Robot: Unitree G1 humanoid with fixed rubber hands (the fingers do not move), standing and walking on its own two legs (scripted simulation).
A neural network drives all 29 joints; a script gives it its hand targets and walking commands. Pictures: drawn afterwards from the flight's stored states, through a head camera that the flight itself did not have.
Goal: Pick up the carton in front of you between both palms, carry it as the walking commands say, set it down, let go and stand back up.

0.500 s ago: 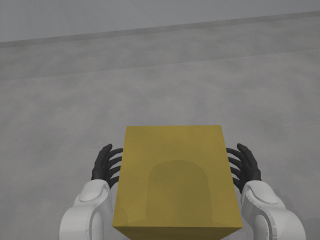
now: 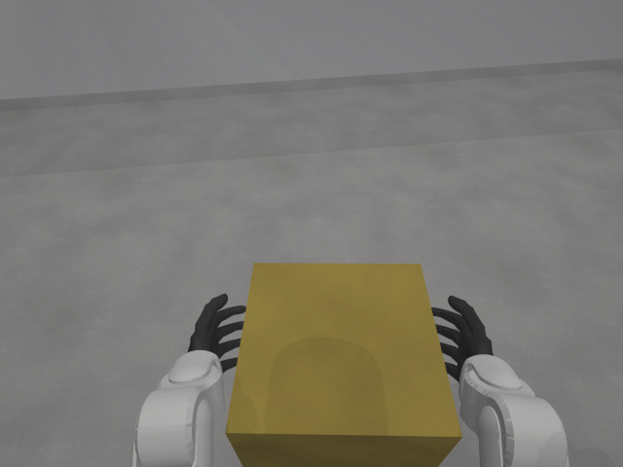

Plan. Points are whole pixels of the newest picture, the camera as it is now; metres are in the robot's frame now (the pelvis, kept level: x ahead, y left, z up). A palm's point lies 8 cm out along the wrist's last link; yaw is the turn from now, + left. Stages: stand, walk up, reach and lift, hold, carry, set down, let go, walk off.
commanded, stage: carry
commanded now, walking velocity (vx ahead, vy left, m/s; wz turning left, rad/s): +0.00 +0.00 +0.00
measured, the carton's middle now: (335, 383) +0.24 +0.00 -0.01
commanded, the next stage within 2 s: hold in 0.80 s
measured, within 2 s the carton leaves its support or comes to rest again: neither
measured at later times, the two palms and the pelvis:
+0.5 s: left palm (216, 365) +0.25 +0.15 +0.03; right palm (458, 369) +0.25 -0.15 +0.03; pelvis -0.03 +0.00 +0.00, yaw +0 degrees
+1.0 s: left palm (210, 377) +0.22 +0.15 +0.04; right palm (464, 380) +0.23 -0.15 +0.04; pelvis -0.05 +0.00 +0.01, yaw +0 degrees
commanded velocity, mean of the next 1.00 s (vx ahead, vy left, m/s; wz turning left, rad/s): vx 0.00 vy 0.00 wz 0.00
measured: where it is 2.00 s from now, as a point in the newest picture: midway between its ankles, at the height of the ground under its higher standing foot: outside the picture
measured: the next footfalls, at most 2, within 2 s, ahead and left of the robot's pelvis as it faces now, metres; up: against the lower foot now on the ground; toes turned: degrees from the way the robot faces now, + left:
none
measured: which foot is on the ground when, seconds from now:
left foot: down 0.00-1.00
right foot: down 0.00-1.00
